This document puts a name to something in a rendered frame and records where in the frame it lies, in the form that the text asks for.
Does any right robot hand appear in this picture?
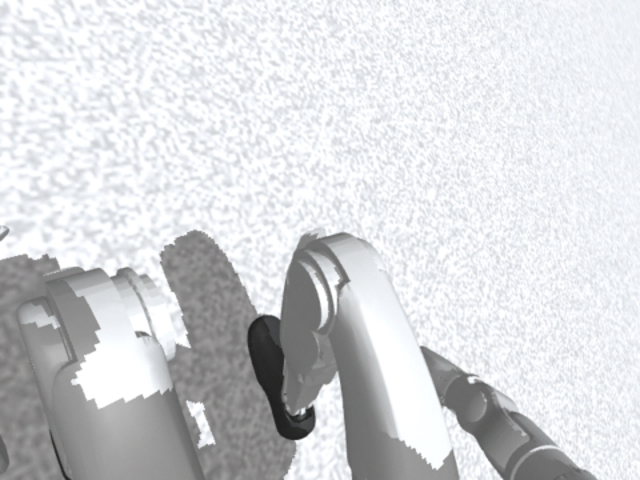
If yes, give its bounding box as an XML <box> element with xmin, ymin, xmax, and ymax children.
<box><xmin>420</xmin><ymin>346</ymin><xmax>467</xmax><ymax>408</ymax></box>

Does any right robot foot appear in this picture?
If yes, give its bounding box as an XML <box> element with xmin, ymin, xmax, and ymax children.
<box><xmin>247</xmin><ymin>315</ymin><xmax>316</xmax><ymax>440</ymax></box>

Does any left robot foot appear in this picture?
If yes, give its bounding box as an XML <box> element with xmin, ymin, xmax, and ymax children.
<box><xmin>49</xmin><ymin>428</ymin><xmax>71</xmax><ymax>480</ymax></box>

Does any right robot arm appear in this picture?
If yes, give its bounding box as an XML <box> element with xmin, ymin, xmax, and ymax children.
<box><xmin>445</xmin><ymin>374</ymin><xmax>598</xmax><ymax>480</ymax></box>

